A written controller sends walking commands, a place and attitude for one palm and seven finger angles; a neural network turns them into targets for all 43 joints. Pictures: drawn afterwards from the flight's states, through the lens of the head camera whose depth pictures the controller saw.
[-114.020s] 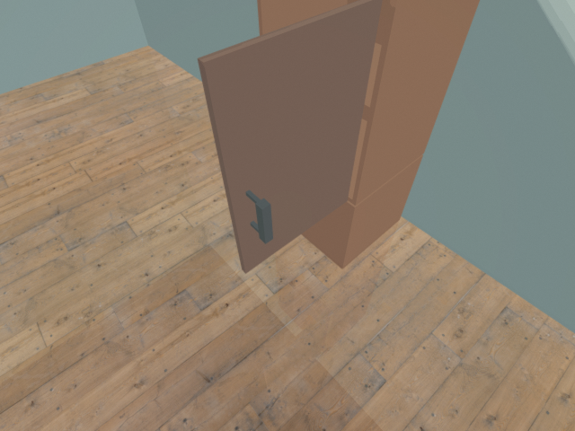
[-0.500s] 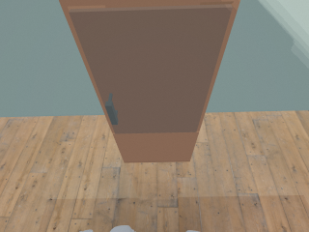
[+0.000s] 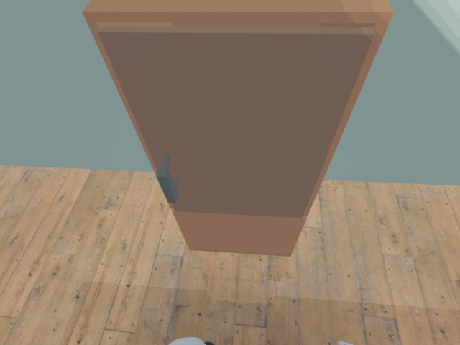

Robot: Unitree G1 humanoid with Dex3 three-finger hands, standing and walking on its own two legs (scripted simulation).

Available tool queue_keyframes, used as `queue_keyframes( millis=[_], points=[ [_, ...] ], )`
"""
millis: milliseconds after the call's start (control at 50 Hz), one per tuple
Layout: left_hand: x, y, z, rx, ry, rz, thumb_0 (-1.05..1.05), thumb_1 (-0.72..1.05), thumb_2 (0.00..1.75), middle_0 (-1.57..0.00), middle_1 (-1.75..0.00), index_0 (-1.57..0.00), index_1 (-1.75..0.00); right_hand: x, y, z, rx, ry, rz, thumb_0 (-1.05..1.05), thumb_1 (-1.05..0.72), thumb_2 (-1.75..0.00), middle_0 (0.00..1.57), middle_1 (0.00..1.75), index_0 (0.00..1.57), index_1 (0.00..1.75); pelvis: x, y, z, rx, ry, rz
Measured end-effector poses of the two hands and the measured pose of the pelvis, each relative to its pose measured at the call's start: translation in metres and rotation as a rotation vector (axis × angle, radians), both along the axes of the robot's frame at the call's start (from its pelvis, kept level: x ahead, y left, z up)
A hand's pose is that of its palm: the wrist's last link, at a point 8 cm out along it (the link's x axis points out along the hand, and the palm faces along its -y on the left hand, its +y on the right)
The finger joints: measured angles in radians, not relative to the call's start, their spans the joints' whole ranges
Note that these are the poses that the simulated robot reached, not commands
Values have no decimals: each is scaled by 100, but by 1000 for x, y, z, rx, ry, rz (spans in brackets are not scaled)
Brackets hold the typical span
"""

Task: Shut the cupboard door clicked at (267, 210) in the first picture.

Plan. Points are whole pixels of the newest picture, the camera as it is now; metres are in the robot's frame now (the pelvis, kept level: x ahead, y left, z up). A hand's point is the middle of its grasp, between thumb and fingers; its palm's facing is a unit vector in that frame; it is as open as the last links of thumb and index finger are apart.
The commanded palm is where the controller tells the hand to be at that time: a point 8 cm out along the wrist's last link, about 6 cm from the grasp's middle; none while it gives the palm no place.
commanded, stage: come to a stop and stand still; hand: left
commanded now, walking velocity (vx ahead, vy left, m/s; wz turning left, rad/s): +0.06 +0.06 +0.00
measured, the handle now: (169, 179) +0.47 +0.20 -0.10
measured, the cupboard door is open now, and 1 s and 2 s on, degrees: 0 0 0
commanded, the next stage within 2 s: look again from close up in 1.88 s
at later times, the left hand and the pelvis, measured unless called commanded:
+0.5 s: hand out of the picture -0.04 +0.18 -0.16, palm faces +0.09 -0.97 -0.24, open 7.4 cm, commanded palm none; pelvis -0.05 -0.01 +0.01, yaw +1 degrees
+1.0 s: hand out of the picture -0.08 +0.20 -0.17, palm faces +0.03 -0.99 -0.16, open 7.4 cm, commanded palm none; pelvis -0.05 +0.03 +0.01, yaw -1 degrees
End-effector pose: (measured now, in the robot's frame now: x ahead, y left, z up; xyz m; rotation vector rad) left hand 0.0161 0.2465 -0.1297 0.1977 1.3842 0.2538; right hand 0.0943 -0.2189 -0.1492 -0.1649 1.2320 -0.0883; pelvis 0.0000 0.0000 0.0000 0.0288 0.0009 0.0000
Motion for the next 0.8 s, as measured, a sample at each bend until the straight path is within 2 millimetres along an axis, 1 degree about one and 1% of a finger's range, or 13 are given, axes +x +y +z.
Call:
queue_keyframes(
  millis=[60,120,180,260,320,380,440,500,540,640,800],
  points=[
    [-3,-3,4,47,-22,-16,1,91,90,-20,-30,-20,-30,-14,-21,-9,9,29,-22,1,-90,-90,20,30,20,30,-5,-14,-5,7,-4,4],
    [-7,-13,12,51,-32,-23,1,91,90,-20,-30,-19,-30,-29,-40,-6,1,68,-41,1,-91,-90,20,30,20,30,-6,-23,0,13,-8,16],
    [-10,-25,17,33,-38,-36,1,90,90,-20,-30,-19,-30,-43,-54,0,-12,89,-57,1,-91,-90,20,30,20,30,-9,-29,6,22,-6,6],
    [-14,-40,18,2,-56,-40,1,90,90,-20,-30,-20,-30,-59,-65,6,-30,106,-59,1,-91,-90,20,30,20,30,-16,-32,12,30,-3,6],
    [-20,-44,18,-12,-72,-27,1,90,90,-21,-30,-20,-30,-68,-66,10,-41,116,-46,1,-91,-90,20,30,20,30,-23,-31,14,32,-5,14],
    [-33,-40,17,-16,-75,-10,1,92,90,-21,-30,-20,-30,-74,-61,13,-45,113,-28,1,-91,-90,20,30,20,30,-32,-28,15,32,-9,19],
    [-48,-33,13,-27,-67,5,1,91,90,-21,-30,-20,-30,-77,-51,17,-45,93,-15,1,-91,-90,19,30,20,30,-41,-21,15,28,-16,23],
    [-65,-22,5,-44,-47,18,1,91,90,-21,-30,-20,-30,-82,-36,19,-47,61,-8,1,-91,-90,20,30,20,30,-49,-11,12,12,-24,24],
    [-73,-14,-4,-60,-35,29,1,91,90,-21,-30,-20,-30,-88,-26,15,-55,41,-5,1,-91,-90,20,30,20,30,-54,-2,5,-25,-25,28],
    [-88,-3,-13,-99,-13,33,1,91,90,-20,-30,-20,-30,-115,3,22,-52,78,-3,1,-91,-90,20,30,20,30,-63,11,8,-25,-41,12],
    [-104,1,-15,-137,45,10,1,91,90,-20,-30,-19,-30,-155,20,24,-56,157,-51,1,-92,-90,20,30,20,30,-66,28,11,-22,-35,-1]
  ],
)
